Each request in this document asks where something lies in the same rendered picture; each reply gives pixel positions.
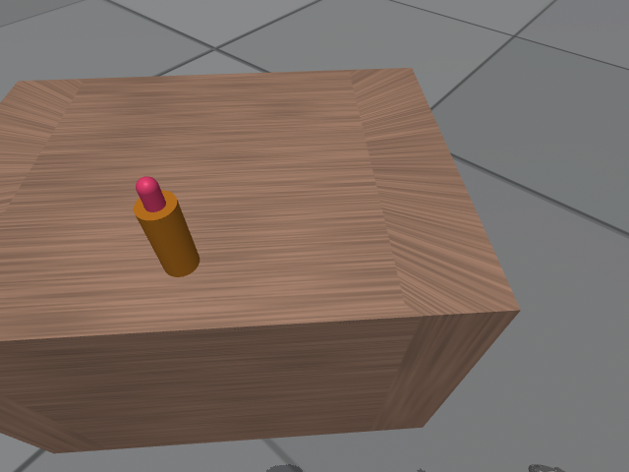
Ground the bottle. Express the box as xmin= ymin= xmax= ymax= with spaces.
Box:
xmin=134 ymin=176 xmax=200 ymax=277

